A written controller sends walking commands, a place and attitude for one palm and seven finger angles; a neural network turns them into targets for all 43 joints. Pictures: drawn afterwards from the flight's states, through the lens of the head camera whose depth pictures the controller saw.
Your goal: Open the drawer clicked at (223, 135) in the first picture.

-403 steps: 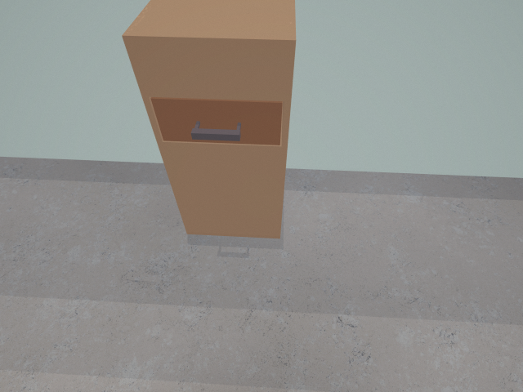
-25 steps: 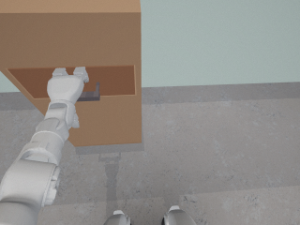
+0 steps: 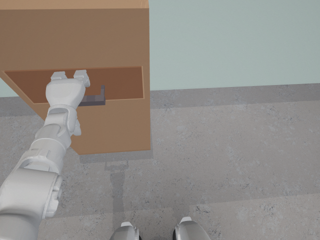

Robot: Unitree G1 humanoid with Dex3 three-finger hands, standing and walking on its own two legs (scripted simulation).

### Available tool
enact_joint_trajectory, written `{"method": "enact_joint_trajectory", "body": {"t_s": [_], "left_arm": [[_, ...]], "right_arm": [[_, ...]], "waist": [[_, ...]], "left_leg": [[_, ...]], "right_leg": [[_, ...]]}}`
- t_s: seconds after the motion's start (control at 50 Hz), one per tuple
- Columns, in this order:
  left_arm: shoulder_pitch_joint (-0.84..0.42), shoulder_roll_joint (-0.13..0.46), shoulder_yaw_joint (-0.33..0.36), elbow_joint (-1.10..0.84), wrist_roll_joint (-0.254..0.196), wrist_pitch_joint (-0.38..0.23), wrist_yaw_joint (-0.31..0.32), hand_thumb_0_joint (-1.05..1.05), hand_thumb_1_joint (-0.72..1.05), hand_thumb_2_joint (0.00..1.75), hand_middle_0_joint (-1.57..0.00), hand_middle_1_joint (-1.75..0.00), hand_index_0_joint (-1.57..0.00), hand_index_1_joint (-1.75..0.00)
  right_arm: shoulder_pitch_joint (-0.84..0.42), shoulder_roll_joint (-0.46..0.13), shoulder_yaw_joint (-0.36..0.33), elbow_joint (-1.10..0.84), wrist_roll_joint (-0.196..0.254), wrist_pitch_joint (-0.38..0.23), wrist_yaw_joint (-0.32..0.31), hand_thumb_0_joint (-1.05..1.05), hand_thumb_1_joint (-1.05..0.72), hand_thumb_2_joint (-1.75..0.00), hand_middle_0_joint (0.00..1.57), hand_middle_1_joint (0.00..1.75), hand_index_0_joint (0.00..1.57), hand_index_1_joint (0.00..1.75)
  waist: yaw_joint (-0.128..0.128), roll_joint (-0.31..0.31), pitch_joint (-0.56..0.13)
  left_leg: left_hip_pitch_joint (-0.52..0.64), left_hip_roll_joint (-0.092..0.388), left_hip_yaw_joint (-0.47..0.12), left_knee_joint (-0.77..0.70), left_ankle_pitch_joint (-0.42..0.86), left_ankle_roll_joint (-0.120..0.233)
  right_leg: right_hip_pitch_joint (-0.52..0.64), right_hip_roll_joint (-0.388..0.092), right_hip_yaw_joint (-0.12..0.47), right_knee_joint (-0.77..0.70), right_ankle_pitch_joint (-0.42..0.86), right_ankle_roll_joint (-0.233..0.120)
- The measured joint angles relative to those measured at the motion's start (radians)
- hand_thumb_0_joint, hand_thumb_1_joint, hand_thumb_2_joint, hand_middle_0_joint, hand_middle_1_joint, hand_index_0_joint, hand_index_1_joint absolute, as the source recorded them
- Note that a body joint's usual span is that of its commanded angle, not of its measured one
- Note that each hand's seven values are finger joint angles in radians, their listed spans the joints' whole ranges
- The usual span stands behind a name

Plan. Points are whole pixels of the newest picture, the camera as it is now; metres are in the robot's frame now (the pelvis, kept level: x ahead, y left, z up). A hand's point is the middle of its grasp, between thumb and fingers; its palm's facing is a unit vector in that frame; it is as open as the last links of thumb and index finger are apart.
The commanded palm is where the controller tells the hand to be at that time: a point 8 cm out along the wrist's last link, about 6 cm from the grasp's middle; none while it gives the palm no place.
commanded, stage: move the hooked fingers above the handle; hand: left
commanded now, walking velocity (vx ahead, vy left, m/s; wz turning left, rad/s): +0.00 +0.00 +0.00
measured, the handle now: (82, 95) +0.55 +0.22 -0.06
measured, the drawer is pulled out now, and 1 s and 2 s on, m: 0.00 0.00 0.00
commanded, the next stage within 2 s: lower the fingers behind the handle in 0.44 s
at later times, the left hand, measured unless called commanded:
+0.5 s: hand (80, 100) +0.49 +0.20 -0.01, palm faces -0.08 -0.02 -1.00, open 13.8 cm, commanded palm +0.48 +0.19 +0.05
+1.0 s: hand (84, 105) +0.50 +0.20 -0.04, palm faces -0.05 -0.03 -1.00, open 13.8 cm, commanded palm +0.48 +0.19 +0.01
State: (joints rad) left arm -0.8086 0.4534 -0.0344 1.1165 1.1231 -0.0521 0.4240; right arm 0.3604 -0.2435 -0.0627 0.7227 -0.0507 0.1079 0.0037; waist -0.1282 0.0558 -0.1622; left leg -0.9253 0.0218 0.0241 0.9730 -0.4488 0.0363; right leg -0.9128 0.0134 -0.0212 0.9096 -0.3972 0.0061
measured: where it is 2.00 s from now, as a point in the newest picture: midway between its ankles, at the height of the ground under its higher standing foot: outside the picture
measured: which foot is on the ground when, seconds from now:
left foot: down 0.00-1.00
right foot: down 0.00-1.00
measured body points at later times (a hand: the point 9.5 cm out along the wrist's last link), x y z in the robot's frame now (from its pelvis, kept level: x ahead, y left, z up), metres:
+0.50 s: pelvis +0.00 -0.01 +0.00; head +0.13 -0.01 +0.43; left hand +0.49 +0.20 +0.04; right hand +0.00 -0.28 -0.13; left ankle +0.00 +0.09 -0.68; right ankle +0.01 -0.13 -0.68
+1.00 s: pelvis +0.00 -0.01 -0.02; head +0.14 +0.00 +0.41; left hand +0.49 +0.20 +0.01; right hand +0.01 -0.28 -0.14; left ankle +0.00 +0.09 -0.68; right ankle +0.01 -0.13 -0.68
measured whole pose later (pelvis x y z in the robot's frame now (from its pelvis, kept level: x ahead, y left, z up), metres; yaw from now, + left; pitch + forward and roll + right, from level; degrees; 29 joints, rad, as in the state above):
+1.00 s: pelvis +0.00 -0.01 -0.02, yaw +0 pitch +27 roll -2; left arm -0.84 0.46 -0.01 1.14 1.15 -0.06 0.47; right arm 0.32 -0.25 -0.06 0.72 -0.07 0.09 0.01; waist -0.15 0.06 -0.18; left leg -1.05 0.03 0.01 1.08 -0.49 0.03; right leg -1.04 0.02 -0.03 1.02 -0.45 0.00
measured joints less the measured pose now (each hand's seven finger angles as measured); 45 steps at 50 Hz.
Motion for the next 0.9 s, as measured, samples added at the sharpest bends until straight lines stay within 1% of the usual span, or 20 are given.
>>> {"method": "enact_joint_trajectory", "body": {"t_s": [0.08, 0.14, 0.22, 0.32, 0.36, 0.44, 0.52, 0.58, 0.66, 0.76, 0.84, 0.9], "left_arm": [[-0.018, -0.015, -0.026, 0.007, 0.001, -0.001, 0.006, -0.01, -0.49, 0.3, -0.32, -1.2, -0.32, -1.2], [-0.039, -0.028, -0.036, 0.021, 0.005, 0.006, 0.015, -0.01, -0.49, 0.3, -0.32, -1.2, -0.32, -1.2], [-0.064, -0.03, -0.022, 0.043, 0.011, 0.025, 0.024, 0.0, -0.49, 0.3, -0.32, -1.2, -0.32, -1.2], [-0.079, -0.002, 0.007, 0.06, 0.008, 0.048, 0.006, 0.0, -0.49, 0.3, -0.32, -1.2, -0.32, -1.2], [-0.077, 0.009, 0.008, 0.055, 0.004, 0.048, -0.009, 0.0, -0.49, 0.3, -0.32, -1.2, -0.32, -1.2], [-0.048, 0.018, 0.011, 0.02, -0.007, 0.019, -0.034, 0.0, -0.49, 0.3, -0.32, -1.2, -0.32, -1.2], [-0.022, 0.008, 0.007, 0.0, -0.007, -0.014, -0.028, 0.0, -0.49, 0.3, -0.32, -1.2, -0.32, -1.2], [-0.013, 0.003, 0.014, -0.003, 0.001, -0.023, -0.008, 0.0, -0.49, 0.3, -0.32, -1.2, -0.32, -1.2], [-0.025, 0.006, 0.018, 0.025, 0.007, -0.006, 0.017, 0.0, -0.49, 0.3, -0.32, -1.2, -0.32, -1.2], [-0.032, 0.01, 0.013, 0.036, 0.005, 0.009, 0.008, 0.0, -0.49, 0.3, -0.32, -1.2, -0.32, -1.2], [-0.033, 0.005, 0.008, 0.038, 0.008, -0.006, 0.001, 0.0, -0.49, 0.3, -0.32, -1.2, -0.32, -1.2], [-0.034, 0.005, 0.015, 0.034, 0.019, -0.02, 0.01, 0.0, -0.49, 0.3, -0.32, -1.2, -0.32, -1.2]], "right_arm": [[-0.011, -0.002, -0.004, 0.0, -0.001, -0.008, 0.0, 0.0, -0.9, -0.89, 0.2, 0.3, 0.2, 0.3], [-0.023, -0.005, -0.003, -0.003, -0.002, -0.01, 0.0, 0.0, -0.9, -0.89, 0.2, 0.3, 0.2, 0.3], [-0.039, -0.008, 0.006, -0.014, -0.002, -0.009, 0.0, 0.0, -0.9, -0.89, 0.2, 0.3, 0.2, 0.3], [-0.041, -0.009, 0.019, -0.03, 0.002, -0.004, -0.007, 0.0, -0.9, -0.89, 0.2, 0.3, 0.2, 0.3], [-0.032, -0.009, 0.018, -0.033, 0.003, -0.005, -0.01, 0.0, -0.9, -0.89, 0.2, 0.3, 0.2, 0.3], [-0.008, -0.005, 0.012, -0.023, 0.002, -0.006, -0.014, 0.0, -0.9, -0.89, 0.2, 0.3, 0.2, 0.3], [0.008, -0.003, 0.006, -0.003, 0.0, -0.005, -0.012, 0.0, -0.9, -0.89, 0.2, 0.3, 0.2, 0.3], [0.008, -0.003, 0.005, 0.008, -0.002, -0.003, -0.008, 0.0, -0.9, -0.89, 0.2, 0.3, 0.2, 0.3], [-0.004, -0.005, 0.006, 0.012, -0.004, -0.003, -0.003, 0.0, -0.9, -0.89, 0.2, 0.3, 0.2, 0.3], [-0.015, -0.008, 0.002, 0.001, -0.005, -0.008, -0.002, 0.0, -0.9, -0.89, 0.2, 0.3, 0.2, 0.3], [-0.023, -0.009, 0.003, -0.002, -0.006, -0.012, -0.004, 0.0, -0.9, -0.89, 0.2, 0.3, 0.2, 0.3], [-0.028, -0.009, 0.005, -0.005, -0.01, -0.015, -0.005, 0.0, -0.9, -0.89, 0.2, 0.3, 0.2, 0.3]], "waist": [[0.002, -0.003, -0.002], [-0.003, -0.005, -0.002], [-0.018, -0.005, 0.0], [-0.031, -0.004, 0.008], [-0.03, -0.002, 0.01], [-0.017, 0.002, 0.008], [-0.007, 0.004, 0.002], [-0.008, 0.003, -0.001], [-0.014, 0.001, -0.003], [-0.016, 0.0, -0.005], [-0.016, -0.002, -0.008], [-0.019, -0.002, -0.014]], "left_leg": [[-0.005, -0.004, -0.01, 0.004, 0.001, -0.002], [-0.011, -0.005, -0.014, 0.01, 0.0, -0.003], [-0.021, -0.003, -0.012, 0.014, -0.001, -0.004], [-0.028, 0.001, -0.002, 0.012, 0.0, -0.005], [-0.03, 0.002, 0.0, 0.01, 0.0, -0.006], [-0.025, 0.005, 0.002, 0.005, -0.003, -0.008], [-0.02, 0.005, -0.002, 0.005, -0.008, -0.01], [-0.021, 0.005, -0.006, 0.009, -0.012, -0.011], [-0.031, 0.005, -0.008, 0.017, -0.015, -0.012], [-0.05, 0.006, -0.009, 0.029, -0.018, -0.011], [-0.068, 0.005, -0.011, 0.047, -0.025, -0.011], [-0.092, 0.005, -0.012, 0.068, -0.032, -0.01]], "right_leg": [[0.0, -0.004, -0.01, 0.003, -0.003, -0.002], [-0.005, -0.005, -0.014, 0.008, -0.005, -0.003], [-0.018, -0.003, -0.012, 0.016, -0.006, -0.005], [-0.033, 0.001, -0.001, 0.021, -0.005, -0.006], [-0.036, 0.003, 0.001, 0.02, -0.004, -0.006], [-0.032, 0.005, 0.003, 0.016, -0.007, -0.007], [-0.025, 0.006, -0.001, 0.015, -0.013, -0.009], [-0.025, 0.006, -0.005, 0.018, -0.017, -0.011], [-0.035, 0.006, -0.007, 0.026, -0.02, -0.011], [-0.053, 0.006, -0.007, 0.037, -0.023, -0.011], [-0.07, 0.005, -0.009, 0.054, -0.03, -0.01], [-0.093, 0.004, -0.011, 0.074, -0.037, -0.01]]}}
